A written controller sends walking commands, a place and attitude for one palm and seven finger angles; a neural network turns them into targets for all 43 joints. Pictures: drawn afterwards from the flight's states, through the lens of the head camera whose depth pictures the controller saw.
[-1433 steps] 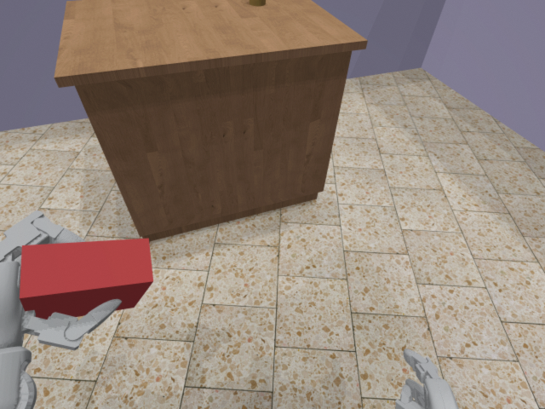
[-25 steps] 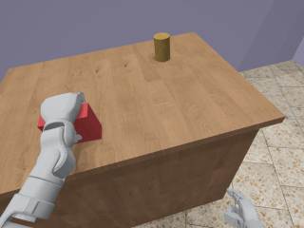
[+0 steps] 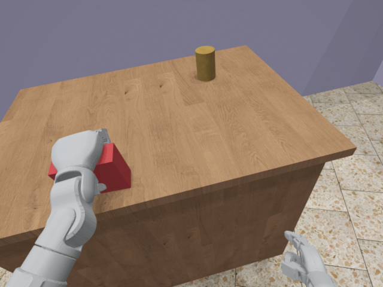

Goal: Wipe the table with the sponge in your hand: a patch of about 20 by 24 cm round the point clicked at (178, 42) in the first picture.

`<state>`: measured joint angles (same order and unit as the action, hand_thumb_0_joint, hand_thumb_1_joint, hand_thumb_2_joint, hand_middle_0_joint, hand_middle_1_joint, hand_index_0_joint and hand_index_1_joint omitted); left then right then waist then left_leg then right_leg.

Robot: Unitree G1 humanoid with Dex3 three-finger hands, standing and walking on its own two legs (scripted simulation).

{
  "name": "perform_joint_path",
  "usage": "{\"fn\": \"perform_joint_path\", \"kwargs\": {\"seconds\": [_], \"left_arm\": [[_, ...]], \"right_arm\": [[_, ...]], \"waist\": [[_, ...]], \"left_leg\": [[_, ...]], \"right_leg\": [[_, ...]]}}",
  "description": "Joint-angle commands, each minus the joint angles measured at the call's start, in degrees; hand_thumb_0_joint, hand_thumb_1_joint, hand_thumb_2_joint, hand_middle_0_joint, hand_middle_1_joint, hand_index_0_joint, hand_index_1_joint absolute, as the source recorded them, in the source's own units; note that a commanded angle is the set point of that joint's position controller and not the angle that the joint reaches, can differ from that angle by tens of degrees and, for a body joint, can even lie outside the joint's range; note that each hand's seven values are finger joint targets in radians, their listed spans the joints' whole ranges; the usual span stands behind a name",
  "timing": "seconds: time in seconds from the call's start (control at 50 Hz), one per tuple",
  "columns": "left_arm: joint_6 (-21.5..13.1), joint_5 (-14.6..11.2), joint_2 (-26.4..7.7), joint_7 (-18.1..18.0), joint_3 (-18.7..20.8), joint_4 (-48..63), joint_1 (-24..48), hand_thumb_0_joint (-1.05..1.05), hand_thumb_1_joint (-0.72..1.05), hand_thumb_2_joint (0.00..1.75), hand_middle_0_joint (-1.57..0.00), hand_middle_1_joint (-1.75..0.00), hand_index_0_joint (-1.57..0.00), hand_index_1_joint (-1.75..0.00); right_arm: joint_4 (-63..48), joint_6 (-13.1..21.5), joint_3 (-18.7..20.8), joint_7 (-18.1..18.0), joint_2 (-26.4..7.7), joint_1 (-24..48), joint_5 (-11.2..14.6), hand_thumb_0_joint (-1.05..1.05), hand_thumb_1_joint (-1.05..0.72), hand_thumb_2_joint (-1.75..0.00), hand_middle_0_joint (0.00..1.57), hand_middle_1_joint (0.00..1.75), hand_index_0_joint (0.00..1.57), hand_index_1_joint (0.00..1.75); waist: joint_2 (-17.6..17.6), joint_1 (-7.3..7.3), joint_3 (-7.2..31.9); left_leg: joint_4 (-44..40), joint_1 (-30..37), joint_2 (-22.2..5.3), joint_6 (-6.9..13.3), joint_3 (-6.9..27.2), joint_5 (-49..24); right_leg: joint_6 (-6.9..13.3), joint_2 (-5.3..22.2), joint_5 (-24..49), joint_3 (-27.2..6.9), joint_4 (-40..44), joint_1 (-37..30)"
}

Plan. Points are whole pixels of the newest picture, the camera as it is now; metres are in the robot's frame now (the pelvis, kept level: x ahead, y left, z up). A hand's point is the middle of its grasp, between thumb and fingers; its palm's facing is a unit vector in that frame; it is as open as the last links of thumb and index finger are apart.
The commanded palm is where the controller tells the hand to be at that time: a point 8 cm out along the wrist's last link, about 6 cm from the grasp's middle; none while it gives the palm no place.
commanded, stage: slide across to the third lane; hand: left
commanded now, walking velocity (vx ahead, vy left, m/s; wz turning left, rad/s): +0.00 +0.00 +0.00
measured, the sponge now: (97, 176) +0.30 +0.26 +0.09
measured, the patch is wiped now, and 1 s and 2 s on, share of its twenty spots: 0.75 0.85 0.95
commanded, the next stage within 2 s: wipe forward along the third lane in 0.58 s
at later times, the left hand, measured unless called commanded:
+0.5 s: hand (120, 158) +0.32 +0.20 +0.14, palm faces +0.07 -0.06 -1.00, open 9.4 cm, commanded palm +0.28 +0.18 +0.19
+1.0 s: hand (133, 146) +0.36 +0.18 +0.13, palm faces +0.02 -0.04 -1.00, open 9.4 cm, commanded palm +0.33 +0.19 +0.18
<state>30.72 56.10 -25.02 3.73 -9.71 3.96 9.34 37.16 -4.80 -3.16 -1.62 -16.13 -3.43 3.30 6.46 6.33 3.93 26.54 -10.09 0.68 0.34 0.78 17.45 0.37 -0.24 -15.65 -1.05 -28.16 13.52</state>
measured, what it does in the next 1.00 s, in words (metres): stands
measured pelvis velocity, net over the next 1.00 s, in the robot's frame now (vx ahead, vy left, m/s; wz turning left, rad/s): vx -0.02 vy -0.02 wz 0.01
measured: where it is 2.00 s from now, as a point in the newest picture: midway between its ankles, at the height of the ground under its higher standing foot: outside the picture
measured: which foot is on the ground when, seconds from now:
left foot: down 0.00-1.00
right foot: down 0.00-1.00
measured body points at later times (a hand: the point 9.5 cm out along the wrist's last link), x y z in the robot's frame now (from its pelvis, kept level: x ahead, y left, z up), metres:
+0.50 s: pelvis -0.01 +0.00 +0.00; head -0.03 -0.05 +0.45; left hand +0.31 +0.20 +0.19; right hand +0.24 -0.18 -0.09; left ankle -0.04 +0.12 -0.74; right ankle -0.01 -0.12 -0.74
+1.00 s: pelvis -0.02 -0.02 +0.00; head -0.03 -0.06 +0.45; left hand +0.35 +0.18 +0.19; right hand +0.20 -0.23 -0.10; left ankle -0.04 +0.12 -0.74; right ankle -0.01 -0.12 -0.74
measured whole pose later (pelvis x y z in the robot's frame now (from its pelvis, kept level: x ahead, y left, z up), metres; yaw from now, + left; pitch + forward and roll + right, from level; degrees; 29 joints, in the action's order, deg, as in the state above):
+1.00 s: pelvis -0.02 -0.02 +0.00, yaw +1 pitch +1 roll +1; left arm 34.9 56.9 -18.1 5.1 -18.9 -20.8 32.6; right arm 40.6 -5.9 -3.6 -2.8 -15.3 -3.3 3.2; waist 4.7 4.4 4.5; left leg 26.2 -12.0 0.2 -1.0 1.6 15.6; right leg 1.7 -0.6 -14.9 -0.2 -29.6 16.1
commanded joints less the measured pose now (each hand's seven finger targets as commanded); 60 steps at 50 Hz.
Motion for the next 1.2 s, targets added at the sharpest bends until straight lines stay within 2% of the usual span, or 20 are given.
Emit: {"fn": "perform_joint_path", "kwargs": {"seconds": [0.0, 0.14, 0.16, 0.22, 0.28, 0.32, 0.36, 0.42, 0.46, 0.52, 0.54, 0.66, 0.72, 0.8, 0.86, 0.92, 0.96, 1.02, 1.08, 1.18], "left_arm": [[2.3, -0.9, -3.7, 1.6, -0.1, 4.9, 13.5, 0.0, 0.1, 1.3, -1.2, -1.6, -1.2, -1.6], [1.4, 0.2, -1.1, 3.4, -4.5, 8.3, 21.2, 0.0, 0.1, 1.3, -1.2, -1.6, -1.2, -1.6], [1.2, -0.2, -0.3, 3.5, -5.0, 5.6, 20.2, 0.0, 0.1, 1.3, -1.2, -1.6, -1.2, -1.6], [0.3, 0.0, -3.9, 3.1, -1.9, 8.7, 23.2, 0.0, 0.1, 1.3, -1.2, -1.6, -1.2, -1.6], [0.4, -0.5, 0.6, 2.6, -5.4, 6.5, 24.6, 0.0, 0.1, 1.3, -1.2, -1.6, -1.2, -1.6], [1.0, 0.4, -3.9, 1.4, -2.0, 6.6, 29.2, 0.0, 0.1, 1.3, -1.2, -1.6, -1.2, -1.6], [1.9, 0.9, 1.0, 0.8, -6.6, 3.2, 31.1, 0.0, 0.1, 1.3, -1.2, -1.6, -1.2, -1.6], [2.9, 1.7, -1.1, 0.0, -5.1, 3.9, 34.5, 0.0, 0.1, 1.3, -1.2, -1.6, -1.2, -1.6], [3.8, 1.9, 3.1, -0.2, -8.9, -0.3, 35.6, 0.0, 0.1, 1.3, -1.2, -1.6, -1.2, -1.6], [4.6, 2.1, -1.1, -0.9, -5.0, 0.1, 37.0, 0.0, 0.1, 1.3, -1.2, -1.6, -1.2, -1.6], [4.9, 2.2, 2.7, -0.9, -8.5, -0.7, 38.7, 0.0, 0.1, 1.3, -1.2, -1.6, -1.2, -1.6], [6.4, 1.9, 2.5, -1.4, -7.7, -7.7, 40.3, 0.0, 0.1, 1.3, -1.2, -1.6, -1.2, -1.6], [6.7, 1.8, -1.9, -1.3, -3.7, -9.8, 40.6, 0.0, 0.1, 1.3, -1.2, -1.6, -1.2, -1.6], [6.1, 2.4, 0.9, -0.9, -6.3, -13.9, 41.9, 0.0, 0.1, 1.3, -1.2, -1.6, -1.2, -1.6], [5.3, 2.6, 0.1, -0.6, -5.7, -15.8, 43.3, 0.0, 0.1, 1.3, -1.2, -1.6, -1.2, -1.6], [4.0, 2.4, -5.4, -0.8, -0.6, -18.1, 42.5, 0.0, 0.1, 1.3, -1.2, -1.6, -1.2, -1.6], [3.4, 2.2, -1.5, -0.5, -3.8, -21.3, 42.5, 0.0, 0.1, 1.3, -1.2, -1.6, -1.2, -1.6], [2.0, 2.4, -6.1, -0.7, 0.1, -21.0, 43.0, 0.0, 0.1, 1.3, -1.2, -1.6, -1.2, -1.6], [0.9, 2.5, -2.1, -0.4, -3.2, -23.9, 42.3, 0.0, 0.1, 1.3, -1.2, -1.6, -1.2, -1.6], [-0.3, 3.2, -3.9, -1.1, -2.6, -28.9, 46.7, 0.0, 0.1, 1.3, -1.2, -1.6, -1.2, -1.6]], "right_arm": [[-9.8, 3.2, 1.5, -0.5, -4.6, 12.3, 0.2, 0.0, -0.9, -0.9, 0.2, 0.3, 0.2, 0.3], [-10.7, 4.2, 0.9, -0.6, -3.4, 13.2, -0.1, 0.0, -0.9, -0.9, 0.2, 0.3, 0.2, 0.3], [-9.6, 4.0, 1.0, -0.7, -3.4, 12.6, 0.0, 0.0, -0.9, -0.9, 0.2, 0.3, 0.2, 0.3], [-10.2, 3.9, 1.0, -0.8, -3.7, 13.3, -0.1, 0.0, -0.9, -0.9, 0.2, 0.3, 0.2, 0.3], [-9.4, 3.7, 0.7, -0.4, -3.0, 13.2, 0.0, 0.0, -0.9, -0.9, 0.2, 0.3, 0.2, 0.3], [-9.2, 3.7, 0.7, -0.6, -3.3, 14.0, 0.0, 0.0, -0.9, -0.9, 0.2, 0.3, 0.2, 0.3], [-8.4, 4.0, 0.5, -0.2, -2.4, 13.9, 0.1, 0.0, -0.9, -0.9, 0.2, 0.3, 0.2, 0.3], [-8.7, 3.5, 0.6, 0.3, -2.8, 14.7, 0.2, 0.0, -0.9, -0.9, 0.2, 0.3, 0.2, 0.3], [-7.8, 3.6, 0.4, 0.5, -2.2, 14.3, 0.3, 0.0, -0.9, -0.9, 0.2, 0.3, 0.2, 0.3], [-7.9, 2.9, 0.6, 0.7, -2.9, 14.9, 0.1, 0.0, -0.9, -0.9, 0.2, 0.3, 0.2, 0.3], [-8.4, 3.3, 0.2, 0.9, -2.1, 15.4, 0.2, 0.0, -0.9, -0.9, 0.2, 0.3, 0.2, 0.3], [-6.8, 2.7, 0.4, 0.9, -2.3, 14.5, 0.3, 0.0, -0.9, -0.9, 0.2, 0.3, 0.2, 0.3], [-6.6, 1.9, 0.4, 0.4, -3.3, 14.1, 0.1, 0.0, -0.9, -0.9, 0.2, 0.3, 0.2, 0.3], [-6.3, 1.8, 0.6, -0.2, -3.2, 13.0, 0.3, 0.0, -0.9, -0.9, 0.2, 0.3, 0.2, 0.3], [-6.4, 2.0, 0.8, -0.7, -3.5, 11.9, 0.2, 0.0, -0.9, -0.9, 0.2, 0.3, 0.2, 0.3], [-6.1, 1.8, 1.1, -1.4, -4.3, 10.7, 0.0, 0.0, -0.9, -0.9, 0.2, 0.3, 0.2, 0.3], [-5.9, 2.0, 1.1, -1.8, -3.9, 9.7, 0.2, 0.0, -0.9, -0.9, 0.2, 0.3, 0.2, 0.3], [-6.0, 1.9, 1.5, -2.1, -4.8, 8.8, 0.0, 0.0, -0.9, -0.9, 0.2, 0.3, 0.2, 0.3], [-5.9, 2.1, 1.7, -2.4, -4.7, 7.5, 0.3, 0.0, -0.9, -0.9, 0.2, 0.3, 0.2, 0.3], [-5.0, 2.1, 1.9, -3.0, -5.2, 5.6, 0.4, 0.0, -0.9, -0.9, 0.2, 0.3, 0.2, 0.3]], "waist": [[-8.6, -0.56, 8.1], [-7.7, -0.69, 13.0], [-8.7, -1.55, 10.5], [-8.4, -0.63, 11.6], [-9.2, -0.9, 10.1], [-7.7, -0.5, 10.7], [-8.1, -0.93, 10.3], [-7.2, -0.33, 12.0], [-8.7, -1.01, 12.1], [-8.0, -0.16, 14.2], [-8.6, -0.2, 14.9], [-9.8, -0.94, 13.0], [-10.1, -0.62, 12.5], [-10.2, -1.74, 11.2], [-10.5, -1.96, 12.3], [-11.4, -1.5, 13.2], [-12.4, -2.58, 11.1], [-11.1, -1.91, 13.3], [-12.2, -3.0, 11.8], [-11.6, -3.99, 9.9]], "left_leg": [[-2.8, -0.5, 1.3, 1.6, -2.2, -18.4], [-1.6, 1.4, 1.8, 2.2, -1.9, -19.6], [-1.8, 1.2, 1.5, 2.1, -1.7, -19.2], [-2.1, 1.4, 1.3, 1.9, -1.3, -18.1], [-2.7, 0.9, 1.4, 1.6, -1.3, -19.1], [-2.8, 1.3, 1.2, 1.5, -1.4, -17.4], [-2.7, 1.4, 1.6, 1.4, -1.5, -18.9], [-3.2, 1.8, 1.4, 1.2, -1.3, -17.4], [-3.1, 1.5, 1.7, 1.2, -1.5, -17.6], [-3.2, 1.4, 1.6, 1.1, -1.7, -16.6], [-2.9, 0.9, 2.2, 1.3, -2.0, -17.1], [-3.2, -0.1, 2.0, 1.3, -2.3, -16.0], [-3.5, -1.3, 2.0, 1.2, -2.6, -14.3], [-3.3, -1.9, 2.2, 1.2, -3.1, -13.9], [-2.8, -2.1, 2.4, 1.5, -3.1, -13.9], [-2.9, -3.4, 2.2, 1.3, -3.1, -12.4], [-2.6, -3.9, 2.3, 1.5, -3.3, -12.2], [-2.5, -3.9, 2.4, 1.4, -3.3, -12.5], [-2.3, -4.5, 2.4, 1.4, -3.6, -12.9], [-2.4, -5.5, 2.3, 1.4, -3.4, -10.5]], "right_leg": [[2.2, -1.7, 16.8, 2.0, 2.5, -7.1], [2.4, -1.5, 17.2, 2.1, 1.4, -7.9], [2.4, -1.7, 16.9, 2.4, 1.8, -6.8], [2.5, -1.9, 15.9, 1.8, 1.9, -7.3], [2.5, -1.8, 16.3, 3.0, 2.0, -7.0], [2.8, -1.9, 14.0, 2.0, 2.3, -6.6], [3.0, -1.8, 14.8, 2.6, 2.2, -6.4], [3.2, -2.1, 13.0, 2.3, 2.2, -6.8], [3.2, -1.9, 13.3, 2.7, 2.2, -6.9], [3.1, -2.0, 12.8, 2.2, 2.1, -8.0], [3.0, -1.7, 13.4, 2.3, 1.9, -8.6], [2.9, -1.7, 13.2, 2.3, 2.2, -8.0], [2.6, -1.6, 12.3, 1.7, 2.7, -8.3], [2.4, -1.4, 12.3, 1.9, 2.7, -6.6], [2.3, -1.2, 13.0, 1.5, 2.5, -6.9], [1.9, -1.0, 12.1, 0.6, 2.9, -7.9], [1.8, -1.0, 12.3, 1.2, 2.9, -6.2], [1.7, -0.9, 13.3, 0.3, 3.1, -7.5], [1.6, -0.9, 14.2, 0.7, 3.0, -6.2], [1.5, -0.9, 11.2, 0.8, 3.7, -3.6]]}}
